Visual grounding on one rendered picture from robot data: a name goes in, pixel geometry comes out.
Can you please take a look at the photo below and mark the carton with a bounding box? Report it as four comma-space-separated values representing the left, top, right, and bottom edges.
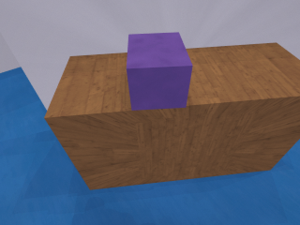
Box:
127, 32, 193, 111

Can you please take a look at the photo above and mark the pedestal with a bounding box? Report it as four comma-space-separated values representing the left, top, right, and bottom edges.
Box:
44, 42, 300, 190

